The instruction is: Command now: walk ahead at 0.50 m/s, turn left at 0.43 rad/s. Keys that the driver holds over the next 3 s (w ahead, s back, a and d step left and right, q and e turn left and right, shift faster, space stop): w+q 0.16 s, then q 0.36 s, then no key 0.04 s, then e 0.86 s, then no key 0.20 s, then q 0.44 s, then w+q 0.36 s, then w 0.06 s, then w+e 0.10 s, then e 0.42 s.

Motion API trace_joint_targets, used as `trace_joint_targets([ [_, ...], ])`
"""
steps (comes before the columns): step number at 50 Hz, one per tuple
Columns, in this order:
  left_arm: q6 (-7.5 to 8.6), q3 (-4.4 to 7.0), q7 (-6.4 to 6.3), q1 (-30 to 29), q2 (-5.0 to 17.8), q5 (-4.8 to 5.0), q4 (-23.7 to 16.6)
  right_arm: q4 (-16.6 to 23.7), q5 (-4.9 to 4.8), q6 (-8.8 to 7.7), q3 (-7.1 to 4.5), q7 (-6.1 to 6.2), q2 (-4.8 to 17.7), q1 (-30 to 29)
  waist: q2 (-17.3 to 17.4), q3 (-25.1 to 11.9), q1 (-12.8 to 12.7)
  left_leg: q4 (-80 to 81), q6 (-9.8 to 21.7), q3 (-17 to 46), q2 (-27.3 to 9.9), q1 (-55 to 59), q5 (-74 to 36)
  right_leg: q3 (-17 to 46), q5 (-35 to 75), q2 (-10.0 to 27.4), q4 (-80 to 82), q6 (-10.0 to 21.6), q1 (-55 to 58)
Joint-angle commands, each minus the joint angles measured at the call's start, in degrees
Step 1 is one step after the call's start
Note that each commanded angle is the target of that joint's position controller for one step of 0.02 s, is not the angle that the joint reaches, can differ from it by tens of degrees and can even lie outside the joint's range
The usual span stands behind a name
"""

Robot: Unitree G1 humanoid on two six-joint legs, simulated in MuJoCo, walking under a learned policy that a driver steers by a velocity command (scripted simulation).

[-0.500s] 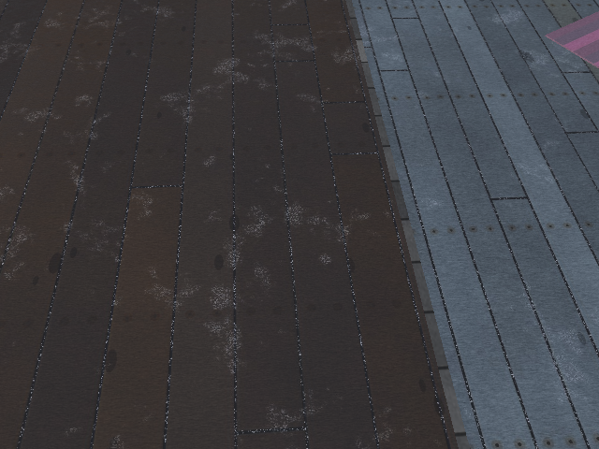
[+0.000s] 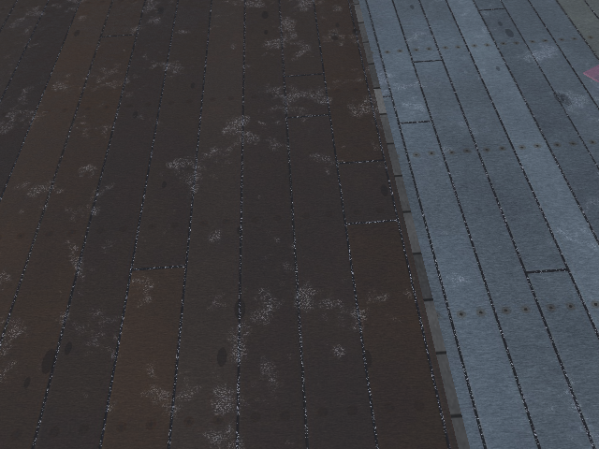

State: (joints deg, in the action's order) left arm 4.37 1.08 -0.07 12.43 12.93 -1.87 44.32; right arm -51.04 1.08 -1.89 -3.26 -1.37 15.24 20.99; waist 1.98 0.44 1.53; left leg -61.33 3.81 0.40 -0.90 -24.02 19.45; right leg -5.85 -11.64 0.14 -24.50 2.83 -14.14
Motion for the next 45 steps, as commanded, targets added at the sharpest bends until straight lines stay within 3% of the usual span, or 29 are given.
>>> trace_joint_targets([
  [1,1.71,1.76,-0.37,4.6,5.64,0.67,-0.56,3.43,0.64,0.84,-0.94,-0.9,2.24,-0.06,-7.57,0.61,-1.04,-2.9,-0.74,1.92,-3.27,-11.76,-4.76,11.94,10.28,15.11,15.0,5.09,8.81],
  [3,2.14,2.13,-0.47,6.19,6.11,1.01,0.64,4.7,0.83,1.28,-0.86,-1.41,1.5,-3.42,-6.8,1.12,-0.93,-2.2,-1.32,1.56,-3.79,-15.07,-8.06,8.21,14.73,15.25,15.59,5.57,10.02],
  [8,1.89,2.26,-0.52,8.54,5.92,0.71,3.1,8.53,0.81,1.27,0.11,-2.63,0.17,-13.83,-6.66,3.86,-2.24,10.95,-1.85,-1.2,-3.83,-16.04,-17.81,-0.46,18.05,13.57,16.02,5.2,10.04],
  [10,1.71,2.46,-0.8,8.45,6.95,0.91,3.72,9.93,0.98,1.02,0.7,-3.02,-0.52,-17.42,-6.3,5.4,-2.49,18.87,-1.12,-4.28,-2.82,-11.62,-19.69,-4.07,26.62,13.38,14.09,4.56,8.95],
  [12,1.3,2.76,-1.12,9.92,8.2,1.1,4.77,10.57,1.23,0.83,0.79,-3.08,-0.21,-18.48,-6.49,4.67,-2.91,23.17,0.07,-7.06,-0.91,-7.8,-18.3,-6.06,36.54,13.71,10.18,3.64,11.4],
  [15,0.11,3.51,-1.99,9.39,10.49,1.39,5.38,9.32,1.86,0.48,-0.07,-2.31,1.96,-12.06,-8.15,0.12,-0.38,26.54,3.05,-8.9,3.77,0.34,-12.28,-7.53,51.92,13.67,-3.29,2.21,15.24],
  [16,-0.47,3.7,-2.13,8.96,11.0,1.6,5.23,7.8,2.18,-0.09,-0.74,-1.83,3.21,-6.45,-7.4,-3.25,1.86,29.89,4.38,-8.07,5.31,6.77,-13.28,-7.56,49.5,13.24,-12.72,1.64,14.25],
  [17,-0.71,3.72,-1.95,8.85,11.02,1.92,4.84,5.75,2.85,-0.87,-1.75,-0.89,5.55,0.01,-3.8,-7.48,5.15,35.81,6.13,-5.53,4.61,16.7,-22.42,-8.33,36.99,11.0,-26.51,-0.48,9.2],
  [18,-0.84,2.59,-1.65,12.25,5.85,1.07,2.76,5.6,2.35,-1.28,-3.07,0.0,11.61,1.1,5.94,-12.57,2.04,29.37,8.89,10.0,-10.56,31.01,-51.04,-7.81,-10.34,6.07,-43.29,-2.46,-6.0],
  [19,-1.8,2.49,-1.54,16.27,5.85,2.36,0.51,7.38,-0.02,-0.5,-4.74,0.21,17.18,2.29,11.66,-23.71,1.6,31.31,21.74,33.32,-23.35,43.39,-67.41,0.8,-28.51,-2.81,-60.67,-4.57,-19.39],
  [20,-2.28,2.84,-1.55,11.52,8.21,1.0,0.86,8.44,-1.56,0.83,-4.56,0.94,14.57,1.24,0.74,-21.99,3.04,34.6,20.01,27.59,-20.29,38.89,-59.69,7.25,-21.79,1.2,-59.89,-4.42,-21.75],
  [21,-2.15,2.51,-1.42,7.28,7.23,1.39,-0.17,8.8,-1.74,1.38,-3.61,1.41,11.24,-3.48,0.31,-13.15,1.9,37.36,18.49,22.45,-17.75,29.86,-52.32,7.12,-16.61,2.68,-56.95,-4.43,-22.59],
  [22,-2.18,2.47,-1.54,5.68,6.94,0.82,0.06,8.86,-1.54,1.74,-2.63,1.6,7.89,-6.68,-2.23,-7.01,-0.3,39.89,15.3,19.26,-13.98,22.32,-47.36,7.35,-13.88,4.34,-51.8,-4.61,-21.51],
  [23,-3.03,2.57,-1.53,5.76,7.05,-0.05,-0.16,9.02,-1.83,1.9,-2.19,1.85,6.32,-8.22,-1.31,-4.57,-1.94,41.26,13.52,16.96,-11.3,16.99,-45.46,7.76,-12.94,5.07,-48.16,-4.93,-19.0],
  [24,-4.2,2.61,-1.51,7.28,6.87,-0.53,0.31,9.13,-1.52,1.94,-1.87,1.81,5.47,-9.05,-0.65,-4.56,-2.98,42.2,12.23,15.29,-9.72,13.28,-44.04,7.56,-12.03,4.9,-46.1,-5.17,-15.68],
  [25,-5.07,2.56,-1.49,7.82,6.41,-0.52,0.32,9.21,-1.02,1.67,-1.97,1.53,6.01,-8.95,-0.71,-5.41,-3.46,42.39,11.68,14.78,-8.74,11.48,-43.82,7.28,-11.44,4.17,-44.77,-5.29,-13.83],
  [28,-6.04,2.46,-1.43,7.44,5.48,0.01,0.18,9.39,-0.25,1.28,-2.58,1.13,7.9,-8.81,-0.28,-6.85,-3.6,43.77,10.8,13.97,-7.5,9.14,-37.09,7.18,-8.73,3.43,-40.52,-5.35,-12.99],
  [32,-6.7,2.51,-1.52,4.25,5.52,0.23,0.53,8.33,0.24,1.47,-1.33,1.38,5.03,-7.62,2.41,-5.72,-1.8,47.76,9.17,13.69,-7.68,9.36,-21.01,7.39,-5.52,3.96,-33.43,-4.76,-13.0],
  [35,-6.97,1.95,-1.17,2.83,4.43,0.68,1.58,6.7,0.79,1.39,-0.18,1.7,3.3,-7.1,3.19,-3.94,-0.77,50.32,7.85,12.71,-7.91,8.52,-9.96,7.58,-5.43,3.71,-24.47,-3.95,-8.13],
  [37,-6.97,1.89,-1.04,2.29,4.77,1.08,2.1,6.02,1.15,1.46,-0.04,1.99,4.15,-7.42,3.66,-2.39,-0.28,50.12,7.88,12.33,-8.4,7.89,-6.51,6.84,-7.83,2.16,-20.07,-3.26,-4.94],
  [40,-6.59,2.14,-1.16,1.96,5.8,1.38,1.79,5.57,0.58,2.12,-0.6,2.86,6.61,-7.6,3.25,-0.87,-0.08,47.09,8.88,13.8,-10.58,10.76,-7.06,5.8,-12.08,-0.02,-14.97,-1.84,-4.54],
  [43,-5.51,1.75,-1.43,5.2,4.48,1.36,2.61,4.83,-0.47,2.7,-0.98,3.97,7.3,-7.49,0.88,-0.08,-2.07,41.34,6.3,12.12,-10.37,11.01,-15.01,6.11,-4.61,-0.71,0.22,0.04,1.06],
  [44,-4.99,2.06,-1.58,5.59,6.23,0.81,2.43,5.15,-0.53,2.56,-0.93,4.18,6.58,-7.29,-1.91,-0.2,-1.58,37.06,3.99,10.15,-8.47,9.68,-16.21,12.05,-1.3,2.48,4.0,1.34,2.66],
  [45,-4.51,3.23,-1.61,5.26,11.64,0.48,1.55,6.94,-0.96,2.36,-0.52,4.03,4.09,-6.83,-10.61,-1.41,0.55,28.74,0.88,3.09,-1.27,5.49,-11.01,25.76,11.11,12.4,5.83,5.23,3.95],
])
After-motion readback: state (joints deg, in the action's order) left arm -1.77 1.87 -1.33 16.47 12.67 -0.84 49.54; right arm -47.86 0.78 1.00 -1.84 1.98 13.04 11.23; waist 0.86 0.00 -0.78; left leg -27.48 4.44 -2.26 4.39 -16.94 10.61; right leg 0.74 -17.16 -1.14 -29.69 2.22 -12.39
